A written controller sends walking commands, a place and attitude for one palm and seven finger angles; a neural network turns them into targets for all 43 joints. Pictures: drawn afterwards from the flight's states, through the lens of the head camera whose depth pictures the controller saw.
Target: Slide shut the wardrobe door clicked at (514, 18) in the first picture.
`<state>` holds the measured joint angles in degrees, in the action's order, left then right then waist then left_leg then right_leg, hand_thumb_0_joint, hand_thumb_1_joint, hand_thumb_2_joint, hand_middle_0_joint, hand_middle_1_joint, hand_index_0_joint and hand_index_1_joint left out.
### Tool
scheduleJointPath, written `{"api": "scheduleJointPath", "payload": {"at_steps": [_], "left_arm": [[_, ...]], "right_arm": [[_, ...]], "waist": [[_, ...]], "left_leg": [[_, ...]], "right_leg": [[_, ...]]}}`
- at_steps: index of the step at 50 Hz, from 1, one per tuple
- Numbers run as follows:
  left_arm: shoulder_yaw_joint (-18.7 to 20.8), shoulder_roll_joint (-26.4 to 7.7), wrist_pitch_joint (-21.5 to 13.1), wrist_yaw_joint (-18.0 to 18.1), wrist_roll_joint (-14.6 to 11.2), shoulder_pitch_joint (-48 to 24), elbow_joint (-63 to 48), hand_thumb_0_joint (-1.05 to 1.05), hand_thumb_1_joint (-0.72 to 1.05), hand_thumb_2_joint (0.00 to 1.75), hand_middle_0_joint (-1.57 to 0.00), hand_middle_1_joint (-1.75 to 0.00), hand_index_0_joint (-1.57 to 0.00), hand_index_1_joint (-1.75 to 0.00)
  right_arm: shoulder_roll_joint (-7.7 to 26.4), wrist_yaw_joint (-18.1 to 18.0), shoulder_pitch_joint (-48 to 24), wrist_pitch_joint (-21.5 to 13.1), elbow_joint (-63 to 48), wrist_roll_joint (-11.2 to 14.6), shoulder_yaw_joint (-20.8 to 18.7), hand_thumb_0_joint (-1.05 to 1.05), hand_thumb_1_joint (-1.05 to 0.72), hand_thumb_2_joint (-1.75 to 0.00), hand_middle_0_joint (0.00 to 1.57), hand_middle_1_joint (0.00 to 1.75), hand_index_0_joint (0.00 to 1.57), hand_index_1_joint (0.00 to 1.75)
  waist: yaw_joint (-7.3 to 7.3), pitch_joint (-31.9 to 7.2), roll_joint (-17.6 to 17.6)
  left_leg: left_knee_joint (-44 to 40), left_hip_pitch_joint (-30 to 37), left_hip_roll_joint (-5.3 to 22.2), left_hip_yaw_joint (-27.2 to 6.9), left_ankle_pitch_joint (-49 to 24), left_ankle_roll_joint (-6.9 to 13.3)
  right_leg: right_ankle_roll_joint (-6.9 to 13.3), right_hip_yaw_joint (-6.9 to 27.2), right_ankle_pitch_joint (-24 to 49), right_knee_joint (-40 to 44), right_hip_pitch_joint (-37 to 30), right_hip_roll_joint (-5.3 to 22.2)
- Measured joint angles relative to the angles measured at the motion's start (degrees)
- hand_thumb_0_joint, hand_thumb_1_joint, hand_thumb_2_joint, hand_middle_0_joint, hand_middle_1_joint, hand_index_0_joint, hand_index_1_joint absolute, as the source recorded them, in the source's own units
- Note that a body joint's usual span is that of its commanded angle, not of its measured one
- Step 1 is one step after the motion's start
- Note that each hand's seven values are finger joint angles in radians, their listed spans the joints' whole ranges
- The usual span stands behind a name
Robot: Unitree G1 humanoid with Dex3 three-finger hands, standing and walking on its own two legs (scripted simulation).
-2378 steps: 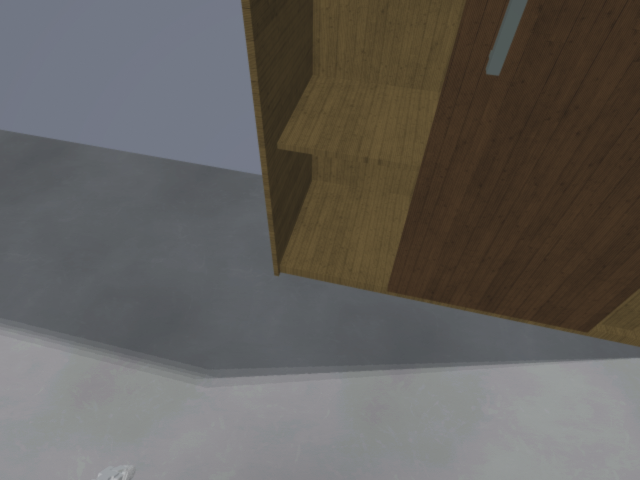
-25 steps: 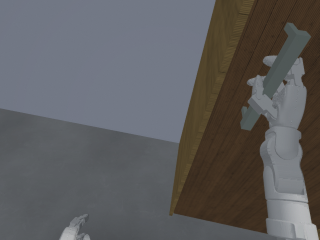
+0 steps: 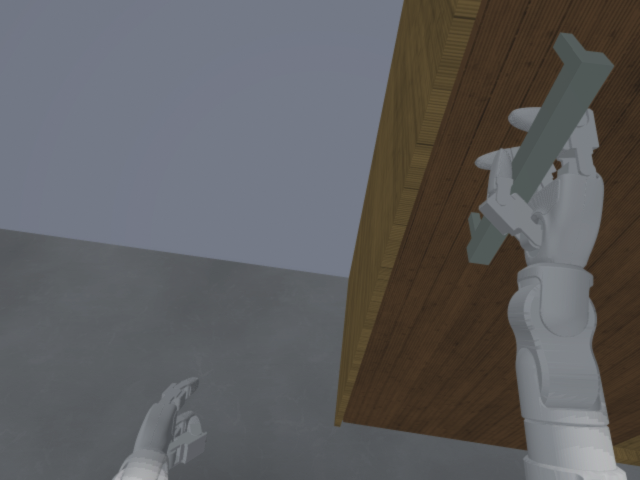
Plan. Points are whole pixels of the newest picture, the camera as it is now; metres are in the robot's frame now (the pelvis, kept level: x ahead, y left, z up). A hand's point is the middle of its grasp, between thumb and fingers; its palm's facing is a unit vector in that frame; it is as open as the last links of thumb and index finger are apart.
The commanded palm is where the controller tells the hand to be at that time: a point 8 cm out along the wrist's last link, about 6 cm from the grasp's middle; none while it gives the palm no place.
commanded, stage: stop walking and hold the door there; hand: right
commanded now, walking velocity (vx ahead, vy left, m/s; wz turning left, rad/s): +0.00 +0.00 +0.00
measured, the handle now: (516, 165) +0.37 -0.16 +0.25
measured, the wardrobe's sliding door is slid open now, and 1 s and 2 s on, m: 0.00 0.00 0.00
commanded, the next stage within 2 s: loosen the grip on the handle in 0.24 s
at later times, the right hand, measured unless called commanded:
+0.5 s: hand (504, 190) +0.33 -0.14 +0.25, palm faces +0.17 +0.98 -0.08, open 7.2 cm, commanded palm +0.29 -0.18 +0.23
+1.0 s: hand (499, 194) +0.33 -0.13 +0.24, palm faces +0.20 +0.98 -0.08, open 14.5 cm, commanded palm +0.30 -0.19 +0.23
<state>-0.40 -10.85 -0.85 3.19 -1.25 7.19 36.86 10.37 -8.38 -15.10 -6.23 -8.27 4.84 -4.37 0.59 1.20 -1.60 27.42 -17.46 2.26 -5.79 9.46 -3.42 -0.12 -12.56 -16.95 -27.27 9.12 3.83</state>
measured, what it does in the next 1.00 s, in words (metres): stands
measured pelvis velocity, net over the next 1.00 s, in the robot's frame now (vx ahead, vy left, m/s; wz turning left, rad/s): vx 0.00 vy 0.04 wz -0.14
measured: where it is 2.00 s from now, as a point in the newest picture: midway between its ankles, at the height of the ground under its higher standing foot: outside the picture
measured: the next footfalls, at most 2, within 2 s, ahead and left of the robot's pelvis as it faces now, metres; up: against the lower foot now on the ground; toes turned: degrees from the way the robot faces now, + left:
none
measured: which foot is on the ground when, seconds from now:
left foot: down 0.00-1.00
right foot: down 0.00-1.00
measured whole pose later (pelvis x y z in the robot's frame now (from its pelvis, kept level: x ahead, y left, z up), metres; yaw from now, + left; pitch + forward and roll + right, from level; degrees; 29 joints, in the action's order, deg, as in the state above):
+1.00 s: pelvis +0.00 +0.04 +0.00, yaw -8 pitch -2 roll +0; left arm 3.4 -13.8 -6.4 -0.5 -1.9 10.2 44.3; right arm 12.5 -3.3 -23.4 -10.3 4.7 7.5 -3.2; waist 1.1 1.4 -2.1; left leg 28.2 -14.7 2.4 3.7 11.8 -0.4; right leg -2.4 -1.0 -15.9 -28.5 10.8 3.6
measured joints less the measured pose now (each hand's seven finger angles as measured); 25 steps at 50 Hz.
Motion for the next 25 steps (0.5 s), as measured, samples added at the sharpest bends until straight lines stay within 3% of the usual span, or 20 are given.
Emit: {"api": "scheduleJointPath", "payload": {"at_steps": [17, 20, 23, 25], "left_arm": [[0.09, -0.45, 1.04, 0.02, -0.03, 0.97, -0.09, 0.01, 0.91, 0.90, -0.20, -0.30, -0.20, -0.30], [0.37, 0.62, -2.24, 0.58, -1.06, 2.77, 0.29, 0.01, 0.91, 0.90, -0.20, -0.30, -0.20, -0.30], [-0.62, 0.96, -4.34, -0.27, -1.28, 3.53, 3.78, 0.01, 0.91, 0.90, -0.20, -0.30, -0.20, -0.30], [-0.97, 1.16, -5.27, -0.75, -1.43, 3.82, 5.47, 0.01, 0.91, 0.90, -0.20, -0.30, -0.20, -0.30]], "right_arm": [[0.44, -0.41, 2.36, 0.50, -2.32, -0.08, -0.57, -0.06, -0.73, -0.85, 0.46, 1.41, 0.17, 1.36], [3.37, 2.36, -2.93, -0.85, 3.11, -0.77, 0.70, -0.09, -0.66, -0.82, 0.51, 1.40, 0.19, 1.37], [3.16, 6.25, -6.59, 0.42, 8.33, 1.81, -0.02, -0.08, -0.57, -0.77, 0.56, 1.40, 0.26, 1.38], [2.59, 6.51, -8.23, 0.83, 11.45, 2.68, -0.40, -0.06, -0.49, -0.72, 0.59, 1.40, 0.31, 1.38]], "waist": [[-0.28, -0.05, -0.51], [1.09, 1.06, 1.61], [1.31, 0.52, 1.76], [1.03, -0.06, 1.65]], "left_leg": [[-0.80, 1.20, -0.68, 1.27, 0.41, 0.83], [3.25, 0.06, 1.14, 2.36, 2.12, 2.60], [2.42, 2.07, 1.27, 5.03, 2.65, 1.98], [1.49, 3.18, 0.90, 6.44, 2.33, 2.43]], "right_leg": [[-0.91, 1.03, 0.15, 1.02, -0.90, 0.81], [-1.36, 2.06, 1.00, 1.42, -1.12, -0.82], [-2.04, 4.73, 1.68, 1.53, -1.60, -0.49], [-2.41, 6.03, 2.11, 1.80, -1.85, 0.04]]}}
